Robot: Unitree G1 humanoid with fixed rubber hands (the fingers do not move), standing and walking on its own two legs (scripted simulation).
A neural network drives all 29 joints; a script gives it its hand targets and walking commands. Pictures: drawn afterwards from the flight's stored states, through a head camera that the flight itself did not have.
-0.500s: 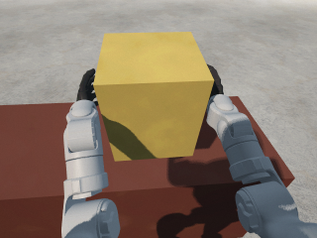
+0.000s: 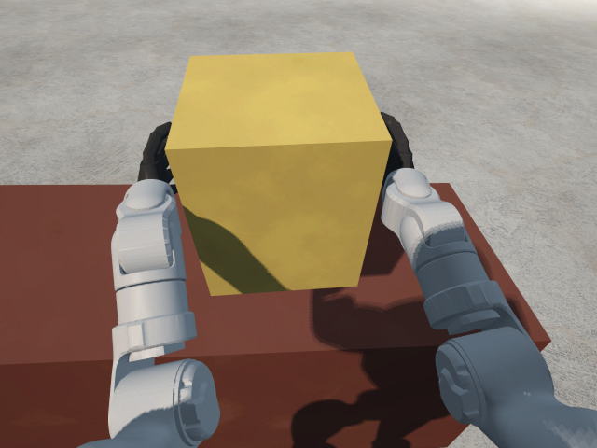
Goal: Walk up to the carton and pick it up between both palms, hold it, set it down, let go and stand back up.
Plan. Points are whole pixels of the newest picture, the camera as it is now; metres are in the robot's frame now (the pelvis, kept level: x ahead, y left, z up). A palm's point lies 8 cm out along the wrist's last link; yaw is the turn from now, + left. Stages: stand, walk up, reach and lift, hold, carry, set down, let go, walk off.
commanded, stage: hold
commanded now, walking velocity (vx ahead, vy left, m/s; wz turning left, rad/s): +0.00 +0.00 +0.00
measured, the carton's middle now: (279, 178) +0.40 +0.01 +0.19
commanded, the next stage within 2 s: set down in 1.28 s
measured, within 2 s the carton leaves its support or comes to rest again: neither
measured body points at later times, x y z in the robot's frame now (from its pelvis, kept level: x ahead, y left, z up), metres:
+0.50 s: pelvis +0.01 +0.01 +0.00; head -0.05 +0.04 +0.45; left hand +0.38 +0.16 +0.21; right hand +0.38 -0.14 +0.21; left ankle +0.02 +0.12 -0.75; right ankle +0.01 -0.11 -0.75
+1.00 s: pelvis +0.00 +0.00 +0.00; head -0.05 +0.03 +0.45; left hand +0.38 +0.16 +0.21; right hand +0.38 -0.14 +0.22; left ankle +0.02 +0.12 -0.75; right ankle +0.01 -0.11 -0.75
